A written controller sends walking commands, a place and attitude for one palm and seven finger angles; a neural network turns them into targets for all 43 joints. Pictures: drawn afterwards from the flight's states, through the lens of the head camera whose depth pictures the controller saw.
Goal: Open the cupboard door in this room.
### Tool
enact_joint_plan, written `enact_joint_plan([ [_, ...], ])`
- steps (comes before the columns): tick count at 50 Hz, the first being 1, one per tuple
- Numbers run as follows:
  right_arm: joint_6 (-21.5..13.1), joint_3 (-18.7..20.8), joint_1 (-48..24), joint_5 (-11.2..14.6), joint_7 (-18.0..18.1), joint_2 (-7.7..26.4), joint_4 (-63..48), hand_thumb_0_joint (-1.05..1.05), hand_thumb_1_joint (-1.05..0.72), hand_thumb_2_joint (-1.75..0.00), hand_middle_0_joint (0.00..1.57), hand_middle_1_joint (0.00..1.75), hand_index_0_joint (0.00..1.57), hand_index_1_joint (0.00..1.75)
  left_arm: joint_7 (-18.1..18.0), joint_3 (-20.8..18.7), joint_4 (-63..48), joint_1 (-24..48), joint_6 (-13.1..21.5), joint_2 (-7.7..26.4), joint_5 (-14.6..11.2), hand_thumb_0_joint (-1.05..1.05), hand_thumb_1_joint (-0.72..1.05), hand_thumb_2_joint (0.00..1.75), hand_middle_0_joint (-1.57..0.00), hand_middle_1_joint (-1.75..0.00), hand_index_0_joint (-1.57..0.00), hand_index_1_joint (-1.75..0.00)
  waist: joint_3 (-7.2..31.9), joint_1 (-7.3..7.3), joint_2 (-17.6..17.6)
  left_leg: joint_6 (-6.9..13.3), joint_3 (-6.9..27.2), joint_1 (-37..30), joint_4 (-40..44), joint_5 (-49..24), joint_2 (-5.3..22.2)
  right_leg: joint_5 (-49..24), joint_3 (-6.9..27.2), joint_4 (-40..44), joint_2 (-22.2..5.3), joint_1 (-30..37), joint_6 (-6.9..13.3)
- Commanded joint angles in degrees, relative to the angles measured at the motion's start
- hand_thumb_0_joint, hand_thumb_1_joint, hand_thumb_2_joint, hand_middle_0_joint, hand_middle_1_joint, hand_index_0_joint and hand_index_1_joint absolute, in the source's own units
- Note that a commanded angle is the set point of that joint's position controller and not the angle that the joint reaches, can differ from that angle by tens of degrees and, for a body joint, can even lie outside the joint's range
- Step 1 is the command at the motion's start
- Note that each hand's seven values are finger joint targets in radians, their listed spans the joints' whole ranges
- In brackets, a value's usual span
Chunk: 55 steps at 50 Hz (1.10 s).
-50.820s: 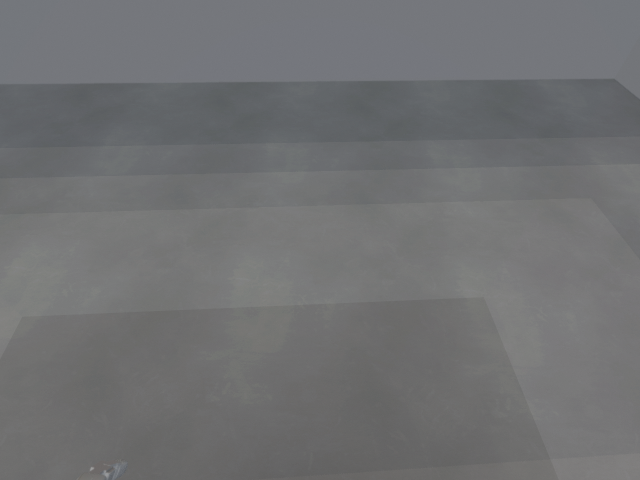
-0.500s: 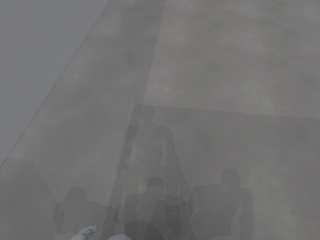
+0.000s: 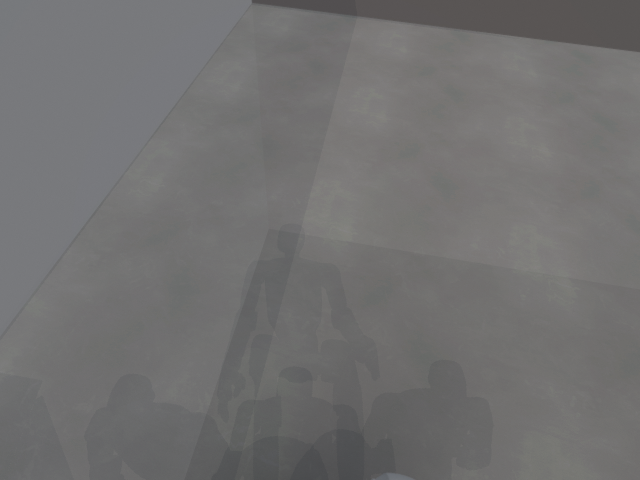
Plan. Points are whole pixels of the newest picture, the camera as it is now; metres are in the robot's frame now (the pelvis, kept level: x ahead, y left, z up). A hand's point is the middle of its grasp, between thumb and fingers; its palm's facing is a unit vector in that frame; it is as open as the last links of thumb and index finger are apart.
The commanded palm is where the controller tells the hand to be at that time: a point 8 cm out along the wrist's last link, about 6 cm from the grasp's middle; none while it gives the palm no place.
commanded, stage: walk to a spot facing it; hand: left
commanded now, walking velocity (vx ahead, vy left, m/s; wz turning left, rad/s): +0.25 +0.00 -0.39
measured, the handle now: out of the picture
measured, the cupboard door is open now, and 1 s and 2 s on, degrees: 49 49 49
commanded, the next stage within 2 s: turn to face it in 0.02 s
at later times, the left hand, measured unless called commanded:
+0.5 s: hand (251, 390) +0.27 +0.13 -0.16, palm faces +0.13 -0.98 -0.18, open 7.1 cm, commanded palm none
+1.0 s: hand (230, 401) +0.24 +0.16 -0.15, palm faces +0.40 -0.86 -0.31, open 7.3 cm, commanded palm none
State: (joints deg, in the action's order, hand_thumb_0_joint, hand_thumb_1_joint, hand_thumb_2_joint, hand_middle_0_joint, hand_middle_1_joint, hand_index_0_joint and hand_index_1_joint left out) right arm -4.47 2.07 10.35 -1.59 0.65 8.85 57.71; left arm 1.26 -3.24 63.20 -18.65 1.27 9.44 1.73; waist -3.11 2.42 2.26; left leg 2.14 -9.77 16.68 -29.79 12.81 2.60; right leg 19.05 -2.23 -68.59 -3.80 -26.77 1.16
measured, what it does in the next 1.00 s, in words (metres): walks ahead, turning left: right foot, then left foot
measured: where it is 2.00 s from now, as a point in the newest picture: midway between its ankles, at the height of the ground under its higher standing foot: (354, 455)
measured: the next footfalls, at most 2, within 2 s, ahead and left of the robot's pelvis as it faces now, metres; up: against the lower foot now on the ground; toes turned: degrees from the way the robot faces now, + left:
right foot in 0.24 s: +0.22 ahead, -0.16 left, +0.00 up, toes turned -9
left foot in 0.58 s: +0.26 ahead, +0.08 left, +0.00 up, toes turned +18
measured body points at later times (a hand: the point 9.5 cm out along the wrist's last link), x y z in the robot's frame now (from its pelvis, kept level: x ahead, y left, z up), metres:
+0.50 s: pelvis +0.17 -0.05 +0.00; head +0.21 -0.04 +0.45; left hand +0.26 +0.18 -0.15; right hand +0.19 -0.28 -0.15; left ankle +0.17 +0.07 -0.69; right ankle +0.18 -0.16 -0.73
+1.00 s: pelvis +0.24 -0.08 -0.01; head +0.30 -0.08 +0.44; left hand +0.22 +0.20 -0.13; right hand +0.42 -0.29 -0.16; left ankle +0.21 +0.06 -0.71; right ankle +0.28 -0.19 -0.74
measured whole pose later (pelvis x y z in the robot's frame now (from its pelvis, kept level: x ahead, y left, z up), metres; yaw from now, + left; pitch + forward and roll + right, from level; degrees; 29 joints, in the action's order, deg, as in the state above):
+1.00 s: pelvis +0.24 -0.08 -0.01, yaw +24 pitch +2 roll +0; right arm 3.4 4.9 9.2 -0.8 -0.7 14.9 52.5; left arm -0.7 -3.5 50.4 -9.7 -0.5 13.2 1.6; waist -4.1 -0.3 -2.4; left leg -1.7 4.0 26.1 -45.1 24.4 -0.6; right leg 18.8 -3.4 -34.5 -2.7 -18.2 -0.6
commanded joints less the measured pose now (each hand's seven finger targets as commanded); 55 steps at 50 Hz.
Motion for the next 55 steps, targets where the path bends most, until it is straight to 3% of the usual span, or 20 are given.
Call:
enact_joint_plan([
  [1,-0.3,1.7,8.4,0.1,0.3,7.1,0.7,0.00,-0.90,-0.90,0.20,0.30,0.20,0.30,0.3,-0.3,-4.6,-0.1,0.3,0.3,0.0,0.00,0.90,0.90,-0.20,-0.30,-0.20,-0.30,1.0,-1.73,-9.1,4.9,6.4,-2.3,20.0,-4.5,14.1,-5.8,0.0,12.7,-3.5,-2.0,-1.0],
  [7,1.0,1.4,11.8,-0.2,0.2,7.6,2.4,0.00,-0.90,-0.90,0.20,0.30,0.20,0.30,0.5,-0.4,-7.2,8.0,0.0,1.5,-0.1,0.00,0.90,0.90,-0.20,-0.30,-0.20,-0.30,-3.5,-3.03,-6.7,5.0,4.7,-1.0,18.2,-3.3,14.4,-10.3,-3.2,29.2,-1.3,4.2,-1.1],
  [10,1.4,0.7,12.2,0.3,0.2,6.9,3.5,0.00,-0.90,-0.90,0.20,0.30,0.20,0.30,-0.2,-0.4,-4.9,2.0,1.1,4.3,-0.1,0.00,0.90,0.90,-0.20,-0.30,-0.20,-0.30,1.1,-0.13,-4.5,1.9,3.6,-0.4,7.0,-8.6,9.7,-14.1,-4.8,39.1,0.6,18.6,-1.0],
  [11,1.4,0.5,12.6,0.8,0.1,5.2,3.6,0.00,-0.90,-0.90,0.20,0.30,0.20,0.30,-0.7,-1.2,-3.3,-2.5,1.9,8.0,0.0,0.00,0.90,0.90,-0.20,-0.30,-0.20,-0.30,4.7,1.88,0.9,-0.4,2.0,6.4,-1.5,-2.9,6.1,-20.9,1.8,40.0,-5.3,29.7,0.6],
  [12,1.5,0.1,15.0,1.1,-0.4,3.0,3.2,0.00,-0.90,-0.90,0.20,0.30,0.20,0.30,-1.3,-2.1,-1.8,-7.4,2.4,13.4,0.0,0.00,0.90,0.90,-0.20,-0.30,-0.20,-0.30,8.9,2.69,11.5,-3.0,-1.8,13.7,-13.8,14.1,-0.5,-27.8,13.3,44.2,-18.2,37.3,5.3],
  [13,2.4,0.4,13.0,1.4,0.0,3.6,2.0,0.00,-0.90,-0.90,0.20,0.30,0.20,0.30,-1.6,-2.1,-1.9,-9.4,2.1,15.6,-0.7,0.00,0.90,0.90,-0.20,-0.30,-0.20,-0.30,10.8,4.11,12.8,-3.3,2.8,13.2,-26.3,28.0,-0.6,-30.3,17.9,49.2,-24.4,34.2,9.7],
  [14,3.1,0.9,10.8,1.4,0.2,4.0,1.4,0.00,-0.90,-0.90,0.20,0.30,0.20,0.30,-2.3,-2.0,-2.6,-5.5,1.9,13.4,-0.7,0.00,0.90,0.90,-0.20,-0.30,-0.20,-0.30,9.3,2.75,16.8,-3.4,6.5,15.4,-33.2,25.3,1.3,-34.1,16.8,49.9,-23.5,30.9,10.4],
  [16,3.7,1.0,8.6,1.4,0.1,4.1,1.7,0.00,-0.90,-0.90,0.20,0.30,0.20,0.30,-3.0,-1.4,-5.0,0.9,1.4,10.0,-0.7,0.00,0.90,0.90,-0.20,-0.30,-0.20,-0.30,7.3,0.72,9.9,-4.2,8.9,16.5,-36.9,18.6,3.7,-36.8,8.1,48.5,-21.0,26.8,9.6],
  [20,5.7,0.6,9.9,1.0,-0.9,0.9,1.9,0.00,-0.90,-0.90,0.20,0.30,0.20,0.30,-3.0,-1.0,-7.6,6.6,1.1,8.5,-0.5,0.00,0.90,0.90,-0.20,-0.30,-0.20,-0.30,4.0,-3.25,6.6,-5.2,5.1,9.9,-28.4,11.2,3.1,-30.7,-4.1,50.5,-17.0,15.0,5.5],
  [27,5.6,1.6,7.9,0.3,-1.8,4.4,-2.5,0.00,-0.90,-0.90,0.20,0.30,0.20,0.30,-2.7,-2.6,-10.3,8.0,-0.4,10.3,-0.6,0.00,0.90,0.90,-0.20,-0.30,-0.20,-0.30,4.2,-4.46,2.1,-4.3,1.1,-1.8,-3.4,-0.3,0.8,-16.3,-9.4,39.1,-16.0,11.9,1.5],
  [28,5.2,2.5,10.7,0.1,-1.8,8.3,-2.7,0.00,-0.90,-0.90,0.20,0.30,0.20,0.30,-2.6,-2.5,-11.4,7.7,-0.9,9.0,-0.8,0.00,0.90,0.90,-0.20,-0.30,-0.20,-0.30,6.4,-6.01,-6.9,-2.1,8.6,-7.3,2.9,-8.6,5.0,-8.1,-10.9,30.3,-12.6,7.6,-1.3],
  [29,5.0,4.0,13.3,-0.4,-1.4,14.7,-3.6,0.00,-0.90,-0.90,0.20,0.30,0.20,0.30,-2.2,-1.8,-13.4,8.0,-1.4,5.8,-1.3,0.00,0.90,0.90,-0.20,-0.30,-0.20,-0.30,7.1,-7.39,-24.1,6.1,30.0,-11.8,8.3,-25.7,19.8,17.4,-11.5,16.0,-4.0,-4.8,-5.9],
  [30,5.3,4.5,15.4,-0.6,-0.5,17.6,-3.4,0.00,-0.90,-0.90,0.20,0.30,0.20,0.30,-2.4,-1.3,-16.2,12.1,-1.7,6.6,-0.8,0.00,0.90,0.90,-0.20,-0.30,-0.20,-0.30,8.7,-9.50,-18.2,11.7,36.4,-9.9,10.3,-22.9,24.6,22.0,-3.2,5.8,-1.6,-6.0,-5.1],
  [31,4.8,4.5,13.7,-0.5,0.2,17.1,-3.8,0.00,-0.90,-0.90,0.20,0.30,0.20,0.30,-2.5,-1.5,-16.3,14.3,-1.9,5.8,-0.4,0.00,0.90,0.90,-0.20,-0.30,-0.20,-0.30,9.1,-8.13,-15.4,11.0,36.8,-10.9,10.5,-21.2,22.1,17.4,0.1,0.1,-1.3,-10.8,-5.1],
  [36,4.0,3.3,3.4,0.1,0.6,13.7,-7.5,0.00,-0.90,-0.90,0.20,0.30,0.20,0.30,-1.8,-1.9,-13.3,9.2,-2.2,6.8,-0.7,0.00,0.90,0.90,-0.20,-0.30,-0.20,-0.30,8.4,-3.11,-11.0,6.3,20.5,-7.7,8.5,-25.9,12.6,4.0,2.4,3.2,-1.6,-6.4,-6.1],
  [45,6.0,5.1,-2.8,0.3,-0.5,16.2,-10.2,0.00,-0.90,-0.90,0.20,0.30,0.20,0.30,-1.9,-1.7,-14.7,4.3,-1.8,8.2,-1.1,0.00,0.90,0.90,-0.20,-0.30,-0.20,-0.30,7.4,-1.47,-10.8,4.5,24.1,1.8,5.2,-11.1,8.1,-1.5,-1.6,36.3,3.5,13.9,-5.0],
  [46,6.1,4.9,-3.7,0.7,-0.6,14.8,-11.0,0.00,-0.90,-0.90,0.20,0.30,0.20,0.30,-2.2,-2.2,-14.4,1.8,-1.3,10.2,-0.9,0.00,0.90,0.90,-0.20,-0.30,-0.20,-0.30,7.3,0.01,-6.6,2.1,22.7,7.3,1.2,-5.5,5.2,-5.4,0.5,44.7,0.9,20.7,-4.4],
  [48,6.1,4.2,-5.4,1.0,-1.5,10.4,-13.4,0.00,-0.90,-0.90,0.20,0.30,0.20,0.30,-2.9,-3.2,-15.4,1.1,-0.9,18.7,0.3,0.00,0.90,0.90,-0.20,-0.30,-0.20,-0.30,5.4,1.42,16.8,-4.3,10.0,19.6,-26.7,23.1,-6.0,-9.0,24.4,55.4,-24.8,20.8,6.8],
  [51,7.4,4.1,-4.7,0.6,-1.9,10.7,-10.7,0.00,-0.90,-0.90,0.20,0.30,0.20,0.30,-3.4,-1.9,-16.5,8.1,-0.7,12.8,-0.3,0.00,0.90,0.90,-0.20,-0.30,-0.20,-0.30,2.6,-2.92,11.2,-5.2,12.2,19.3,-42.6,14.3,-0.5,-21.8,10.5,49.4,-17.2,16.5,7.0],
  [55,7.6,3.1,-6.6,0.9,-2.7,8.3,-10.1,0.00,-0.90,-0.90,0.20,0.30,0.20,0.30,-3.3,-1.8,-15.9,5.5,-0.4,12.5,-0.1,0.00,0.90,0.90,-0.20,-0.30,-0.20,-0.30,4.1,-1.72,9.0,-6.4,6.9,14.5,-28.7,12.9,-0.9,-34.1,0.5,46.0,-14.5,21.7,4.6],
])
